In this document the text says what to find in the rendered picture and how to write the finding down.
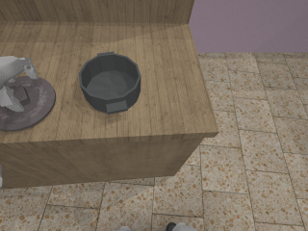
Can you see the left robot hand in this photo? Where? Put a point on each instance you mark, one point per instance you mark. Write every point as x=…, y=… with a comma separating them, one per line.
x=11, y=66

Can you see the pot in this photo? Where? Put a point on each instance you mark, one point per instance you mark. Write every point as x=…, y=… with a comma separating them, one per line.
x=110, y=82

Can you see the table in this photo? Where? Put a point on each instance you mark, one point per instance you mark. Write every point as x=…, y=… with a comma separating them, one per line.
x=77, y=144

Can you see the lid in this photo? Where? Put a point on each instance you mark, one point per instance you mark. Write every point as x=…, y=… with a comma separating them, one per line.
x=42, y=96

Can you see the knob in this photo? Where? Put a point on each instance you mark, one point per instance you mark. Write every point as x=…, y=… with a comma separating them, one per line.
x=21, y=94

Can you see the right robot shin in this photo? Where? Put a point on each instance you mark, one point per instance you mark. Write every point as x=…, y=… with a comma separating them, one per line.
x=179, y=224

